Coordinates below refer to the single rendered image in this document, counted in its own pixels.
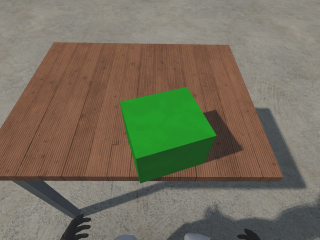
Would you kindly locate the right robot hand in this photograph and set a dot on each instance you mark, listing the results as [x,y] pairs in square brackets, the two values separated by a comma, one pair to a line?
[250,235]

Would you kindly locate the carton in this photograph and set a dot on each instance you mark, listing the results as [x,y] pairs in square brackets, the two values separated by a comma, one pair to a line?
[167,133]

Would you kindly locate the table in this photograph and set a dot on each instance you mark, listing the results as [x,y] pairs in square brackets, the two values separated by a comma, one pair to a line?
[68,124]

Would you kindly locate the left robot hand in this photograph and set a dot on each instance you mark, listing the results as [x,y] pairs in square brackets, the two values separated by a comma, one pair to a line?
[73,228]

